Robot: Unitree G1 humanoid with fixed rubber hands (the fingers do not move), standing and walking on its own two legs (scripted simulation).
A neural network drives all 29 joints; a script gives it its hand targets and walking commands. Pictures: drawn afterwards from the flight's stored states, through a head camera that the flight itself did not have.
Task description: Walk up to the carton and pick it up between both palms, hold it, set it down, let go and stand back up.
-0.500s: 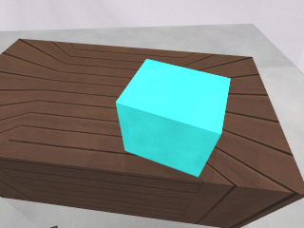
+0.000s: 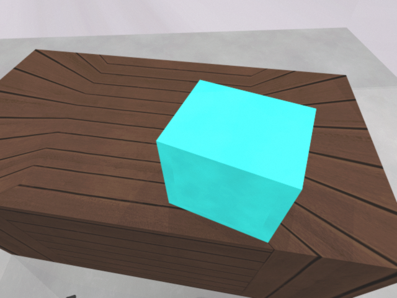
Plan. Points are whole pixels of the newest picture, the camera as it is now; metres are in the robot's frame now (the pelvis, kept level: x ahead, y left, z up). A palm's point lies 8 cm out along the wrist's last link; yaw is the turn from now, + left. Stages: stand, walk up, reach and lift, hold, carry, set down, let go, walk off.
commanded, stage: walk up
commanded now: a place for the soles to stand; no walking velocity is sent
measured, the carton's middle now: (233, 161) +0.42 -0.04 +0.00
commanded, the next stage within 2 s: reach and lift in 0.46 s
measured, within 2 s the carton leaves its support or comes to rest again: neither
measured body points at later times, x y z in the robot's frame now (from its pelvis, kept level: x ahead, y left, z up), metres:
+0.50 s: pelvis +0.00 +0.00 +0.00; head +0.02 +0.00 +0.44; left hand +0.07 +0.32 -0.12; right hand +0.09 -0.31 -0.13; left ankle +0.00 +0.11 -0.74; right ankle -0.04 -0.13 -0.74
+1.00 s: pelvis -0.04 -0.01 -0.01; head -0.02 +0.02 +0.43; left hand +0.14 +0.27 -0.12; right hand +0.11 -0.30 -0.09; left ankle +0.00 +0.11 -0.74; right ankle -0.04 -0.13 -0.74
